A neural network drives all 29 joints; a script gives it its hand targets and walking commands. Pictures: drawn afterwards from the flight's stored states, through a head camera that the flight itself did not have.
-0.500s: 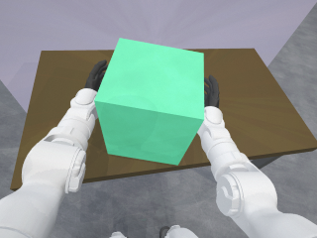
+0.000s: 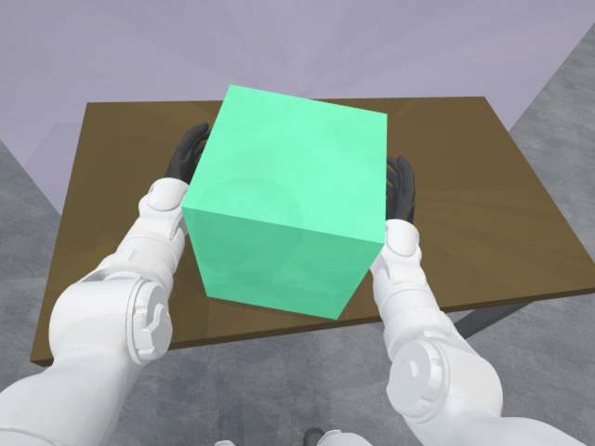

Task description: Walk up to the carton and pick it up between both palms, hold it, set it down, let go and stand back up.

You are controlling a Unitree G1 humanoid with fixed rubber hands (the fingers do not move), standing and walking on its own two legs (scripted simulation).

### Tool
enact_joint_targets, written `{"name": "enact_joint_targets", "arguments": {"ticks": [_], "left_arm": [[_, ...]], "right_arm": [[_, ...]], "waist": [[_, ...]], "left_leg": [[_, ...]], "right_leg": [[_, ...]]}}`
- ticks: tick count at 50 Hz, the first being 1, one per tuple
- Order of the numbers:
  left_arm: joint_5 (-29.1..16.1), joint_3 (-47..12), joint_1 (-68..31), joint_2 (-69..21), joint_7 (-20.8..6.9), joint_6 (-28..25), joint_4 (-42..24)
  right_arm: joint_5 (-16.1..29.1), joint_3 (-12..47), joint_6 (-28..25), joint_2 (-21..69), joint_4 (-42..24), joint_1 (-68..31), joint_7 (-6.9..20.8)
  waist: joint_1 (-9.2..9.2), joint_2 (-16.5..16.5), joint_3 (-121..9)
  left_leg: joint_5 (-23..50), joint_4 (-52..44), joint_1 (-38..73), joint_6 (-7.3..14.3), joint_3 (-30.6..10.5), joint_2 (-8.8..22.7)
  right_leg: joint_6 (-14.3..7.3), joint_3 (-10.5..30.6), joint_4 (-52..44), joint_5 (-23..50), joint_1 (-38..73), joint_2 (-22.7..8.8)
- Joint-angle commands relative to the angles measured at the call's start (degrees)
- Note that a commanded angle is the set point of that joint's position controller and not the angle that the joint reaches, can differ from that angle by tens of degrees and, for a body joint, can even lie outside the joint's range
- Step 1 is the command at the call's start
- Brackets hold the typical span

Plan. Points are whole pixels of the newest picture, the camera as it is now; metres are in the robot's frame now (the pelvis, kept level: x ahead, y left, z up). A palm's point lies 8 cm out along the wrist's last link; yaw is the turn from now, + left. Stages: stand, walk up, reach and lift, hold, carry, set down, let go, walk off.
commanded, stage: reach and lift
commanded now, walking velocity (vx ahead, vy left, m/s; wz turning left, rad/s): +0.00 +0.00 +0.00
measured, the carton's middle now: (288, 213) +0.42 -0.02 +0.03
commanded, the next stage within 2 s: none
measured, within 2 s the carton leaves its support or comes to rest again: leaves its support in 1.22 s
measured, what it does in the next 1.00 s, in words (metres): stands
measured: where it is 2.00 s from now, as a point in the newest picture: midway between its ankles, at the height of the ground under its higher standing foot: outside the picture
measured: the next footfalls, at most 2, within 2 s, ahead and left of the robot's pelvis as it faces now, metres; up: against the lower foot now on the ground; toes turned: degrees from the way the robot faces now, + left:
none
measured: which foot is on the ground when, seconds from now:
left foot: down 0.00-1.00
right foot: down 0.00-1.00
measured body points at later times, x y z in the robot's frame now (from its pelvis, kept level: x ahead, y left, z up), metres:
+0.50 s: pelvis +0.03 -0.01 +0.02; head +0.08 +0.01 +0.46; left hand +0.46 +0.13 +0.06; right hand +0.40 -0.17 +0.05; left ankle +0.01 +0.08 -0.72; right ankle +0.03 -0.15 -0.72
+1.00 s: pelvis +0.03 -0.02 +0.02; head +0.08 +0.02 +0.46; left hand +0.46 +0.13 +0.06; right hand +0.40 -0.17 +0.05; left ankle +0.01 +0.08 -0.72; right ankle +0.03 -0.15 -0.72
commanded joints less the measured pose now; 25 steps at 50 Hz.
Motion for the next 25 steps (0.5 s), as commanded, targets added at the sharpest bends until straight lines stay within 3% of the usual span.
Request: {"name": "enact_joint_targets", "arguments": {"ticks": [1, 3, 4, 5, 6, 9, 10, 13, 15, 16, 17, 19, 21, 23, 25], "left_arm": [[7.1, -4.7, -25.3, -31.7, -6.9, -7.0, -4.5], [7.7, -3.6, -25.0, -31.2, -6.9, -7.1, -2.4], [7.7, -3.2, -26.4, -31.4, -6.7, -7.8, -3.8], [7.1, -4.1, -24.3, -31.9, -6.5, -6.8, -3.0], [7.5, -3.6, -26.8, -31.1, -6.9, -7.0, -3.1], [6.7, -4.8, -26.6, -29.7, -7.3, -7.8, -4.5], [4.9, -5.4, -26.6, -30.9, -7.4, -7.8, -5.4], [5.6, -3.9, -24.7, -30.0, -8.0, -7.9, -3.8], [5.8, -3.7, -24.6, -30.5, -8.0, -8.1, -5.0], [4.9, -4.5, -23.9, -30.6, -8.2, -7.6, -4.0], [5.8, -5.4, -23.4, -32.0, -8.2, -8.2, -5.2], [6.6, -4.8, -23.6, -31.8, -8.6, -7.2, -5.9], [7.6, -4.8, -23.2, -33.3, -8.6, -6.2, -6.6], [7.0, -6.2, -22.0, -32.8, -8.6, -5.9, -6.0], [7.9, -5.6, -24.4, -33.2, -8.3, -6.2, -7.9]], "right_arm": [[-11.6, 16.7, -6.2, 31.0, -1.4, -26.8, 11.1], [-12.1, 16.8, -6.2, 31.5, -0.3, -23.9, 11.2], [-12.9, 16.8, -6.5, 32.6, 0.5, -24.7, 11.0], [-11.4, 17.7, -6.0, 31.5, 2.2, -23.8, 11.2], [-12.5, 17.3, -5.9, 31.3, 1.8, -25.0, 11.3], [-11.9, 17.3, -6.7, 32.2, 2.3, -23.3, 10.7], [-12.1, 17.2, -6.8, 31.4, 1.8, -23.7, 10.2], [-12.1, 19.4, -7.2, 33.4, 1.2, -21.7, 8.9], [-10.7, 19.6, -7.2, 33.7, 3.1, -20.4, 9.0], [-10.7, 19.8, -7.8, 34.1, 0.7, -22.5, 8.8], [-10.8, 20.9, -8.1, 35.0, 0.8, -20.8, 8.6], [-10.7, 20.2, -8.4, 35.1, 0.7, -20.8, 7.9], [-11.2, 20.0, -8.6, 34.8, 0.9, -20.8, 7.8], [-10.6, 20.1, -8.9, 33.2, 1.4, -19.1, 7.3], [-11.3, 19.7, -9.4, 34.0, 0.6, -20.6, 7.1]], "waist": [[3.27, 10.2, -37.0], [2.47, 9.5, -34.7], [3.06, 9.2, -33.2], [1.71, 10.2, -29.1], [3.28, 9.3, -28.7], [1.72, 8.0, -27.6], [0.53, 5.7, -29.6], [1.49, 3.4, -28.3], [1.55, 5.2, -27.0], [2.04, 3.4, -28.9], [1.92, 5.0, -29.8], [2.06, 5.2, -27.3], [2.61, 7.6, -26.6], [1.54, 6.1, -27.5], [2.25, 6.4, -28.2]], "left_leg": [[32.7, -3.4, 30.8, -8.5, 0.9, 2.0], [34.7, -5.0, 30.5, -7.9, 1.1, 1.6], [33.3, -6.0, 28.5, -7.8, 1.1, 1.9], [34.3, -6.5, 29.9, -8.3, 0.4, 2.3], [32.4, -6.6, 28.6, -7.7, 1.1, 1.8], [33.5, -7.8, 27.2, -7.9, 1.7, 1.9], [32.4, -7.0, 26.0, -7.9, 1.8, 1.3], [27.1, -9.8, 23.1, -6.4, 1.9, 0.2], [27.8, -9.9, 22.1, -6.8, 2.2, 0.6], [25.6, -10.4, 21.5, -6.3, 2.7, 0.3], [28.4, -10.0, 22.4, -6.9, 2.8, 0.2], [30.3, -10.0, 24.1, -7.1, 2.0, 0.7], [29.6, -10.1, 24.7, -7.4, 2.3, 0.8], [30.0, -10.6, 25.3, -7.0, 2.6, 0.6], [27.1, -10.9, 22.7, -7.3, 3.1, 0.4]], "right_leg": [[-4.0, -6.8, -3.8, 17.8, 19.5, 1.0], [-3.4, -6.2, -5.0, 20.0, 21.5, 1.3], [-3.7, -5.9, -5.8, 18.5, 22.2, 1.5], [-3.5, -6.6, -6.5, 17.9, 20.8, 1.3], [-3.4, -6.0, -7.1, 15.0, 20.9, 1.5], [-2.9, -5.5, -7.2, 20.3, 25.4, 1.3], [-2.7, -5.3, -6.7, 21.5, 25.8, 1.4], [-1.8, -4.3, -6.8, 26.8, 31.6, -0.3], [-1.8, -4.2, -6.4, 27.3, 32.1, -0.2], [-1.4, -3.6, -6.3, 26.9, 33.6, -0.2], [-1.8, -3.7, -6.0, 29.8, 33.8, -0.6], [-2.2, -4.0, -7.7, 28.2, 32.3, 0.1], [-2.3, -4.1, -8.4, 25.1, 31.6, 0.1], [-2.0, -4.0, -8.6, 26.8, 32.6, 0.3], [-2.5, -4.5, -8.8, 24.9, 33.2, 0.3]]}}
